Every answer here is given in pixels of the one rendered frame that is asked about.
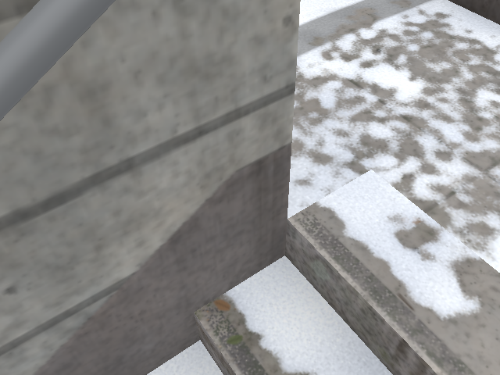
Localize stairs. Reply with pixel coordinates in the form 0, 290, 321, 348
147, 220, 437, 375

